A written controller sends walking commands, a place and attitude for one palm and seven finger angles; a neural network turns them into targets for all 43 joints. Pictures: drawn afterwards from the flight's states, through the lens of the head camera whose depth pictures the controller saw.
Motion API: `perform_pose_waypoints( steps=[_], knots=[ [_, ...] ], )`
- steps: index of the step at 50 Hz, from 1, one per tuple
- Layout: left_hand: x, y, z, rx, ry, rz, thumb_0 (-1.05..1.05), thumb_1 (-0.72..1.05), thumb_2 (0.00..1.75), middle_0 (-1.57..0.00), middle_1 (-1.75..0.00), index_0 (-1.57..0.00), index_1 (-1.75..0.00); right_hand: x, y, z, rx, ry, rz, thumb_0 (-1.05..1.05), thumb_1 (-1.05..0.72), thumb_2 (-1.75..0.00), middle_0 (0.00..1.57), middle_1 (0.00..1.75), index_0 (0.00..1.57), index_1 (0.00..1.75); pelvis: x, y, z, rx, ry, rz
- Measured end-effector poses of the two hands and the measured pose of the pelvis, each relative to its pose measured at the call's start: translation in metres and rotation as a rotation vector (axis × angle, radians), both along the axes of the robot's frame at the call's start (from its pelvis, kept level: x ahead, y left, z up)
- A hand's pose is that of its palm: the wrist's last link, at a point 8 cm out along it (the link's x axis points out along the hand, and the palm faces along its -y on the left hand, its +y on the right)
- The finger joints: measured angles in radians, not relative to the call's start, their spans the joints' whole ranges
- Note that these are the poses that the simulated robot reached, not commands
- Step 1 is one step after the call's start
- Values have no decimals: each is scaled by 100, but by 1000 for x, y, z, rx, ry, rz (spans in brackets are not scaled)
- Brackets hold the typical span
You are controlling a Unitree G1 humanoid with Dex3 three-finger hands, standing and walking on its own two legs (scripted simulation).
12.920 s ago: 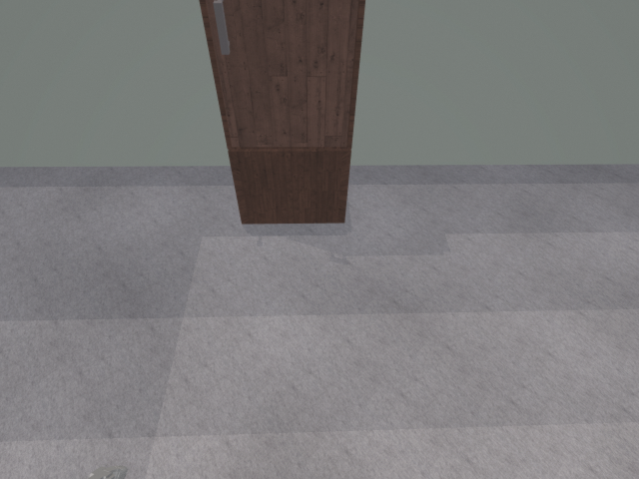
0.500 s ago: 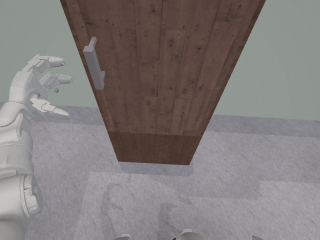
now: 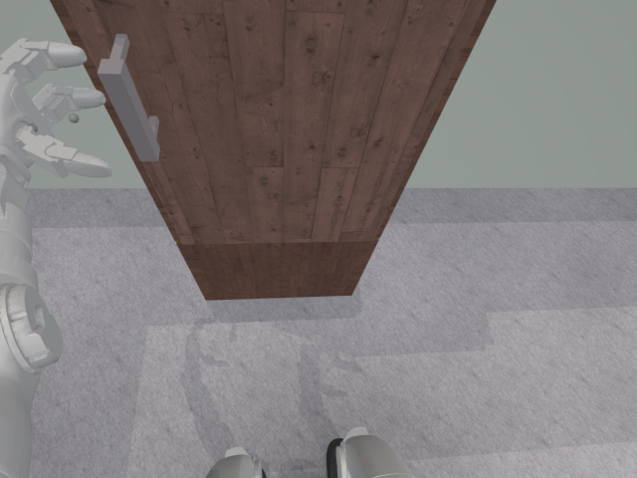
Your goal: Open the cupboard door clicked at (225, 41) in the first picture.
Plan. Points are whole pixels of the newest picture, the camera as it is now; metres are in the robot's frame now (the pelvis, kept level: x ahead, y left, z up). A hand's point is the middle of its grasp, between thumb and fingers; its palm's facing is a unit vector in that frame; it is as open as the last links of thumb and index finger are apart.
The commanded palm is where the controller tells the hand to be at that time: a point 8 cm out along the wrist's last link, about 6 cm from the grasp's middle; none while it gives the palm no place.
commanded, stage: move the hooked fingers beside the handle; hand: left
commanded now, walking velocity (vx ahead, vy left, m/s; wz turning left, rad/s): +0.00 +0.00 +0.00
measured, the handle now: (136, 102) +0.54 +0.17 +0.11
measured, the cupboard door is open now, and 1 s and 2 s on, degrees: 0 0 0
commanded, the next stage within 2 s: slide the fingers in behind the handle in 0.72 s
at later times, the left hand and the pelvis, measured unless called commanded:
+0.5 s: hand (69, 139) +0.48 +0.23 +0.12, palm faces -0.03 -1.00 -0.01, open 14.0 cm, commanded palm +0.46 +0.28 +0.11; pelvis +0.01 +0.00 +0.01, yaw +1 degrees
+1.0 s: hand (87, 132) +0.48 +0.21 +0.12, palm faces -0.07 -1.00 -0.01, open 14.0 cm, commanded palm +0.46 +0.26 +0.11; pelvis -0.01 -0.01 +0.00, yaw +0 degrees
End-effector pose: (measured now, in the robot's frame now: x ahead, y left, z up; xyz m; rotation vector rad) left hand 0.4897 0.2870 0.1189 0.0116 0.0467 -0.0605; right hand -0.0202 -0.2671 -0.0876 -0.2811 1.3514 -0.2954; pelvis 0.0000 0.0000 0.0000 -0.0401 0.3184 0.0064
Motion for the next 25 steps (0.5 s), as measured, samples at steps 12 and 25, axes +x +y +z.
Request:
perform_pose_waypoints(
  steps=[12,25],
  knots=[
    [-6,-5,-9,2,-12,10,-1,-50,30,-30,-120,-30,-120,15,9,-2,45,-1,-19,1,-90,-90,20,30,20,30,14,2,3,-1,-4,-15],
    [-34,-3,1,-2,-27,30,-1,-50,30,-30,-120,-30,-120,77,1,-2,45,-166,71,1,-90,-90,20,30,20,29,12,-5,6,3,-53,9]
  ],
)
